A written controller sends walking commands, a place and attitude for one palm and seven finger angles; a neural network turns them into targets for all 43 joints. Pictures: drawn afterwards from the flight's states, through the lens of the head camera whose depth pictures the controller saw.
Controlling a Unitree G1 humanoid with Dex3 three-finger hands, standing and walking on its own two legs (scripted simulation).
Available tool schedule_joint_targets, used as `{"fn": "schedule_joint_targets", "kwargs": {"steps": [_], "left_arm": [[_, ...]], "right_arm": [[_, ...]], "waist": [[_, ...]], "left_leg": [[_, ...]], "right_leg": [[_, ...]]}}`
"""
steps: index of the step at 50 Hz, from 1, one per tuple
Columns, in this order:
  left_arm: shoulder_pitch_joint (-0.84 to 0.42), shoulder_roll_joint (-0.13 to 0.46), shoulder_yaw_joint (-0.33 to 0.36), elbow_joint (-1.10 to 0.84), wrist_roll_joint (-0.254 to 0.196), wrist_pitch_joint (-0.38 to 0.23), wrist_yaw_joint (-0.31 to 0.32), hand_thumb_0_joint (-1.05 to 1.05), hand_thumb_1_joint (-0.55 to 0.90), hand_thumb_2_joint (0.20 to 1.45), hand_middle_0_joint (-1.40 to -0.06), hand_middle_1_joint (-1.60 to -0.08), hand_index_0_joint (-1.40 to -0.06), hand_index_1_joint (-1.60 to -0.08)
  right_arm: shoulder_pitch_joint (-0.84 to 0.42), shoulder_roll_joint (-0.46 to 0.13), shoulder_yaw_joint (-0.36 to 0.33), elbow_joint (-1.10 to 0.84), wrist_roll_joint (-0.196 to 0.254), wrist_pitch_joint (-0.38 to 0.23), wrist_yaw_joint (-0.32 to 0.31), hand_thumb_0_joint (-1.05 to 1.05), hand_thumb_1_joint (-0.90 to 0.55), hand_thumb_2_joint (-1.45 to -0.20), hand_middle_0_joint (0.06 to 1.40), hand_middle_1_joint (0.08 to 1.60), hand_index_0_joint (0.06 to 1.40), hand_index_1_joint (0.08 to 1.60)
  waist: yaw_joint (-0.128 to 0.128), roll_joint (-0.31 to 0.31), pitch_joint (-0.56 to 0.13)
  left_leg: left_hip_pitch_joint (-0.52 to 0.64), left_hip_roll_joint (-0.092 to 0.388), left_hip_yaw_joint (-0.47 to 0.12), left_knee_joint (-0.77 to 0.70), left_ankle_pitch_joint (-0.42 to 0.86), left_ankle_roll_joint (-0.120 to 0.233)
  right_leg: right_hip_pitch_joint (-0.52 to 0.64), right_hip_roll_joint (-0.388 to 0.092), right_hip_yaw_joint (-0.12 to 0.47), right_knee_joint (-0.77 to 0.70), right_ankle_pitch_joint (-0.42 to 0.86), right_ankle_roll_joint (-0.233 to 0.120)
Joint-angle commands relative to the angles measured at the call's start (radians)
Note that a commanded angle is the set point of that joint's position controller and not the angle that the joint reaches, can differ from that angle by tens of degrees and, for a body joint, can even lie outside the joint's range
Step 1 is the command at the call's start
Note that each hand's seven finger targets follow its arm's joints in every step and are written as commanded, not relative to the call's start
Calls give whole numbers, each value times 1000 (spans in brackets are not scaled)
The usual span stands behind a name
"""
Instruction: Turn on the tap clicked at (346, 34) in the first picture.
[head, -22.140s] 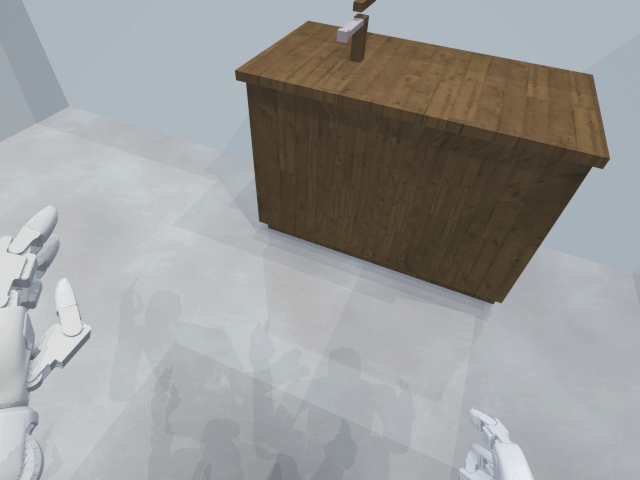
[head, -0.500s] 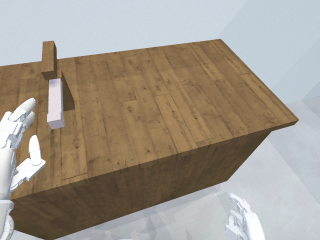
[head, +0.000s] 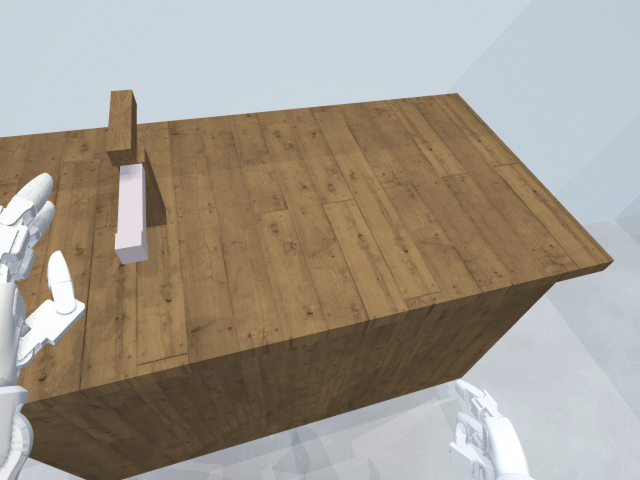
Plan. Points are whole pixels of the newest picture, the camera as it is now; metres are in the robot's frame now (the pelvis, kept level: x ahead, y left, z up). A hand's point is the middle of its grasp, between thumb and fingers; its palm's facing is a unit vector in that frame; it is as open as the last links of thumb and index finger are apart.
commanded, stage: look again from close up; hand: left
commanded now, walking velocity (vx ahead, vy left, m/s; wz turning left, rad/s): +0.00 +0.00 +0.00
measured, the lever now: (132, 246) +0.33 +0.26 +0.10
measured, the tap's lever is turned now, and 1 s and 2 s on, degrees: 0 0 0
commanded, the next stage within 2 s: come to a stop and stand still in 0.14 s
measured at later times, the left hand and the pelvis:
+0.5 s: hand (102, 306) +0.22 +0.23 +0.16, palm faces +0.37 -0.84 -0.39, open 7.4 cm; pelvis +0.01 -0.02 +0.00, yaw +0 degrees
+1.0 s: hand (82, 308) +0.22 +0.25 +0.15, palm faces +0.38 -0.83 -0.41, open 7.4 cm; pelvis +0.00 -0.01 +0.00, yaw +0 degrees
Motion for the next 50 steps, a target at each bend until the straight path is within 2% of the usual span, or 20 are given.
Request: {"fn": "schedule_joint_targets", "kwargs": {"steps": [1,8,9,13,14,18,19,23,26,27,28,29,32,33,37,38,39,43,44,50], "left_arm": [[-82,155,95,-210,-10,-69,20,0,900,900,-200,-300,-200,-300],[-65,191,124,-218,-10,-58,28,0,900,900,-200,-300,-200,-300],[-51,148,87,-193,-17,-60,22,0,900,900,-200,-300,-200,-300],[-38,199,134,-230,-16,-58,30,0,900,900,-200,-300,-200,-300],[-29,154,96,-210,-23,-59,24,0,900,900,-200,-300,-200,-300],[-12,194,133,-208,-24,-49,32,0,900,900,-200,-300,-200,-300],[-17,149,92,-184,-27,-51,26,0,900,900,-200,-300,-200,-300],[-36,186,120,-202,-24,-44,32,0,900,900,-200,-300,-200,-300],[-46,155,87,-195,-26,-47,28,0,900,900,-200,-300,-200,-300],[-998,944,671,-407,112,-138,22,0,900,900,-200,-300,-200,-300],[-691,537,398,9,28,-79,8,0,900,900,-200,-300,-200,-300],[-442,294,216,58,12,-75,-19,0,900,900,-200,-300,-200,-300],[-107,105,43,-98,-24,-63,-39,0,900,900,-200,-300,-200,-300],[-12,76,31,-117,-31,-54,-35,0,900,900,-200,-300,-200,-300],[27,210,160,-180,-25,-48,-9,0,900,900,-200,-300,-200,-300],[18,274,234,-194,-20,-48,9,0,900,900,-200,-300,-200,-300],[16,217,198,-174,-30,-55,2,0,900,900,-200,-300,-200,-300],[-98,270,236,-250,-24,-80,13,0,900,900,-200,-300,-200,-300],[-94,216,189,-224,-28,-83,9,0,900,900,-200,-300,-200,-300],[-94,156,105,-235,-15,-80,9,0,900,900,-200,-300,-200,-300]], "right_arm": [[-66,-143,-63,-144,5,-47,-18,0,-900,-900,200,300,200,300],[-88,-141,-63,-149,14,-37,-26,0,-900,-900,200,300,200,300],[-76,-143,-62,-145,7,-33,-25,0,-900,-900,200,300,200,300],[-88,-142,-66,-150,15,-32,-30,0,-900,-900,200,300,200,300],[-74,-145,-64,-145,9,-29,-29,0,-900,-900,200,300,200,300],[-89,-140,-64,-151,18,-28,-34,0,-900,-900,200,300,200,300],[-74,-146,-64,-143,10,-23,-32,0,-900,-900,200,300,200,300],[-93,-143,-67,-147,19,-22,-37,0,-900,-900,200,300,200,300],[-74,-146,-69,-145,13,-23,-37,0,-900,-900,200,300,200,300],[6,-160,-79,-119,-51,-59,-37,0,-900,-900,200,300,200,300],[-71,-107,-61,-47,14,-23,-38,0,-900,-900,200,300,200,300],[-43,-143,-95,-97,-7,-36,-19,0,-900,-900,200,300,200,300],[-44,-143,-92,-150,25,-55,26,0,-900,-900,200,300,200,300],[-66,-130,-88,-154,34,-57,38,0,-900,-900,200,300,200,300],[-84,-141,-73,-174,18,-45,11,0,-900,-900,200,300,200,300],[-96,-144,-70,-164,22,-36,1,0,-900,-900,200,300,200,300],[-80,-138,-66,-171,14,-31,-8,0,-900,-900,200,300,200,300],[-91,-137,-59,-171,14,-41,-30,0,-900,-900,200,300,200,300],[-78,-135,-60,-164,10,-45,-31,0,-900,-900,200,300,200,300],[-65,-140,-65,-141,8,-73,-20,0,-900,-900,200,300,200,300]], "waist": [[-12,112,-174],[-11,101,-166],[-13,81,-166],[-11,97,-182],[-13,82,-181],[-11,75,-162],[-15,61,-156],[-15,64,-151],[-16,72,-152],[26,-118,-14],[-11,86,-71],[10,179,-191],[12,187,-231],[19,150,-249],[6,-71,-145],[5,-42,-145],[-6,-33,-140],[-6,116,-141],[-8,108,-158],[-9,88,-175]], "left_leg": [[89,95,-106,-115,48,-36],[98,91,-101,-108,65,-35],[86,89,-102,-107,51,-31],[106,89,-96,-95,95,-31],[95,88,-98,-93,99,-28],[96,85,-95,-88,93,-30],[81,84,-94,-89,70,-28],[92,85,-95,-89,57,-27],[88,87,-99,-98,20,-23],[-65,95,-55,42,91,-29],[78,108,-69,-6,140,-43],[151,87,-70,-31,127,-49],[160,88,-52,-51,136,-21],[168,101,-50,-58,136,-15],[39,81,-46,-66,-61,-37],[53,80,-42,-75,-55,-39],[28,82,-58,-85,-69,-33],[34,87,-67,-97,-76,-19],[42,88,-67,-86,-65,-16],[101,85,-77,-71,8,-20]], "right_leg": [[16,-13,8,-31,130,-73],[11,-24,15,-37,135,-71],[12,-23,12,-46,130,-71],[20,-31,19,-36,157,-73],[20,-29,14,-41,162,-73],[6,-39,30,-52,158,-73],[3,-36,26,-59,145,-73],[-6,-41,36,-62,127,-74],[-9,-38,36,-65,103,-74],[-142,-69,107,-145,173,-72],[-169,-129,40,-36,119,-131],[-83,-56,75,40,152,-129],[-29,-25,52,43,137,-70],[-15,-14,23,53,140,-65],[-32,-27,33,-30,14,-65],[-54,-22,25,-20,-4,-66],[-40,-24,14,-16,-14,-67],[-18,-17,32,0,30,-70],[-9,-19,22,-5,45,-69],[-12,-18,20,-19,103,-67]]}}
